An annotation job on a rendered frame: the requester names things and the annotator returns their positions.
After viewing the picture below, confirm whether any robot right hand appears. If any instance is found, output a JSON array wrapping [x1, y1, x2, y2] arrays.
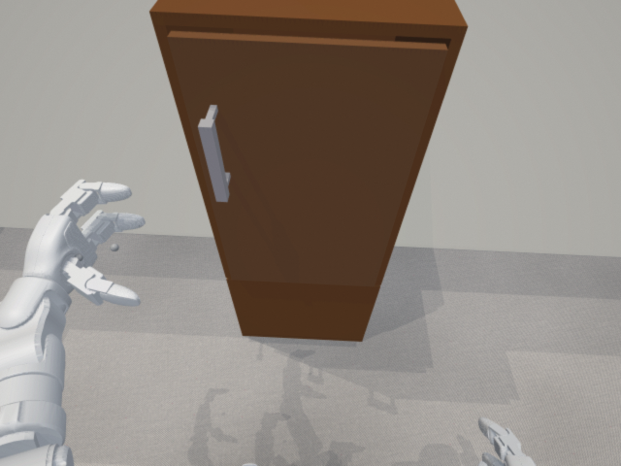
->
[[478, 417, 537, 466]]

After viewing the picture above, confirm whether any handle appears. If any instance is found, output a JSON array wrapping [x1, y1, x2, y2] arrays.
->
[[198, 105, 231, 202]]

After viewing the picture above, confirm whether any robot left forearm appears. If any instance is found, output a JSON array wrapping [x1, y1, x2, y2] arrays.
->
[[0, 277, 72, 458]]

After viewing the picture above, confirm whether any robot left upper arm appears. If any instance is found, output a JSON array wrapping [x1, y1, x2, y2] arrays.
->
[[0, 444, 74, 466]]

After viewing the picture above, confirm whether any robot left hand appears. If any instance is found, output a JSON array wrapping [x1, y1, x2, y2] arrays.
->
[[22, 180, 146, 307]]

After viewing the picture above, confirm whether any cupboard door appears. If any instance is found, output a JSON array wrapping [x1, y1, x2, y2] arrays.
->
[[167, 31, 448, 286]]

